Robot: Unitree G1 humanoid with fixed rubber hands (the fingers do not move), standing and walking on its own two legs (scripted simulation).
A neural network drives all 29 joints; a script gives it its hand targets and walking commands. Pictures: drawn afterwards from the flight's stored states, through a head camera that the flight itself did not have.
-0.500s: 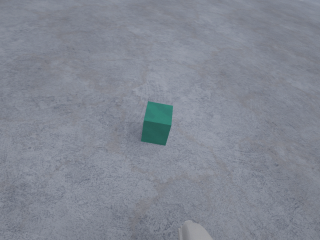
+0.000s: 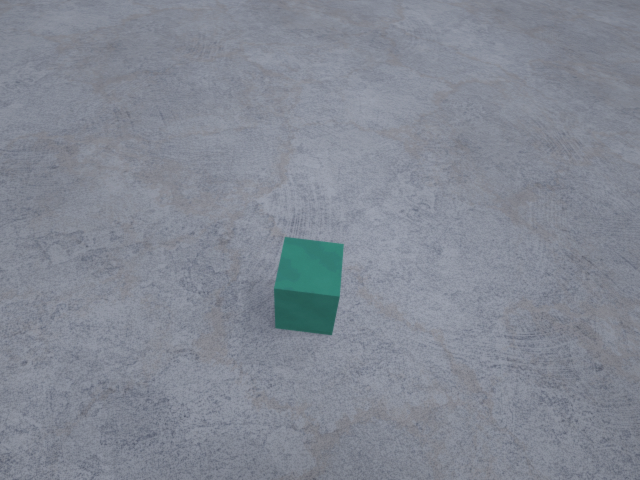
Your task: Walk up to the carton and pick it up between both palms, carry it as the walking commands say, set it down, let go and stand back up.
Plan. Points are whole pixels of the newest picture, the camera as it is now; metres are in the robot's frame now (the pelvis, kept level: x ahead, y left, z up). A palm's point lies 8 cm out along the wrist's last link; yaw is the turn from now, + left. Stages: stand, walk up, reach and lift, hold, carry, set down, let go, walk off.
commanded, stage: walk up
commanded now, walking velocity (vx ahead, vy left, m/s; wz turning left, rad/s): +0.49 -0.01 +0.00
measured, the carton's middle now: (308, 287) +0.81 -0.05 -0.64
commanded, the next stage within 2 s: none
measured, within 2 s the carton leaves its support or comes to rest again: neither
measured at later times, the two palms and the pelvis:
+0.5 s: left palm out of the picture +0.18 +0.25 -0.13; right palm (423, 350) +0.34 -0.19 -0.14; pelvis +0.28 +0.04 +0.00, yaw -2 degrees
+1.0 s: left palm (185, 336) +0.38 +0.20 -0.12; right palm (445, 367) +0.32 -0.23 -0.15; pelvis +0.36 -0.02 +0.01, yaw +0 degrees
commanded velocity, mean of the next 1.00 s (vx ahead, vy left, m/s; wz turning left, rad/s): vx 0.23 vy -0.02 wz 0.00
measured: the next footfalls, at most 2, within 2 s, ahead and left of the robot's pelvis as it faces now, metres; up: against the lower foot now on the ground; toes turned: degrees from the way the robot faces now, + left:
left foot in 0.40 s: +0.40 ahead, +0.11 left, +0.00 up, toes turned +8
right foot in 0.90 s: +0.45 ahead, -0.13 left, +0.00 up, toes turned -6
